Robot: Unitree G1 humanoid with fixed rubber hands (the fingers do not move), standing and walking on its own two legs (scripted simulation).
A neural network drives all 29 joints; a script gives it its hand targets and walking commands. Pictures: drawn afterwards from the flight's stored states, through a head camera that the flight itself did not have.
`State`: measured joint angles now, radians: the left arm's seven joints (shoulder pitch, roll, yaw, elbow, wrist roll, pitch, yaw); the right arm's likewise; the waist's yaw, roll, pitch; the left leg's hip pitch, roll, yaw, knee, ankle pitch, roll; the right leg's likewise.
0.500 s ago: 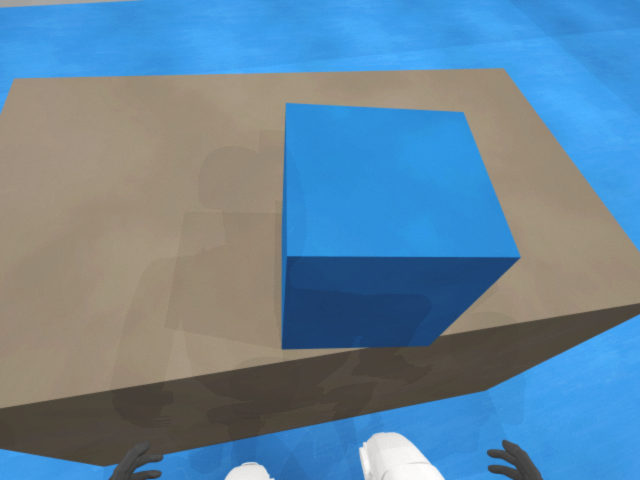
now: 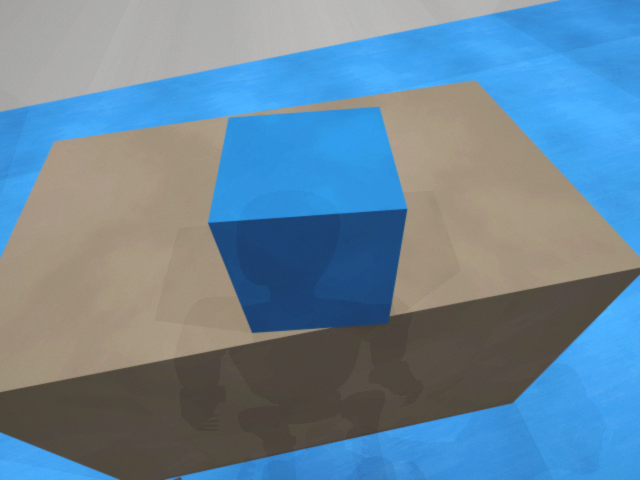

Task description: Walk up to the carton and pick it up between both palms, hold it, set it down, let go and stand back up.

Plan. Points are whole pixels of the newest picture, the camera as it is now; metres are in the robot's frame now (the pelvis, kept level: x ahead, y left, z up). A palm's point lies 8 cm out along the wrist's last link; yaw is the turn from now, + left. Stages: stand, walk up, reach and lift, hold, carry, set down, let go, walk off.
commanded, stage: walk up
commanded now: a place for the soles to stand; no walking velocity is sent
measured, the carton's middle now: (312, 225) +0.45 +0.03 +0.05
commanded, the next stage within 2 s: reach and lift in 1.28 s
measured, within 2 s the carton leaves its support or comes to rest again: neither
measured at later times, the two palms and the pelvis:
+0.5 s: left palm out of the picture +0.01 +0.26 -0.13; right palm out of the picture +0.04 -0.23 -0.13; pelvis +0.01 +0.01 +0.01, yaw +1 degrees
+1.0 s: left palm out of the picture +0.02 +0.26 -0.13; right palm out of the picture +0.06 -0.24 -0.13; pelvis +0.01 +0.01 +0.01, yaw +2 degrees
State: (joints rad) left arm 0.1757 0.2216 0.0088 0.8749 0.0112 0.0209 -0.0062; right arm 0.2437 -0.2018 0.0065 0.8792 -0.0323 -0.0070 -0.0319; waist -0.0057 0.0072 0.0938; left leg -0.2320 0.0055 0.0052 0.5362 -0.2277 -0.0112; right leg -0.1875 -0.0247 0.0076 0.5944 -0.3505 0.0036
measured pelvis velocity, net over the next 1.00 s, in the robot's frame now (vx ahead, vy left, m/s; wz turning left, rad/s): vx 0.01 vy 0.01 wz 0.04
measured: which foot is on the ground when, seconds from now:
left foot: down 0.00-1.00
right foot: down 0.00-1.00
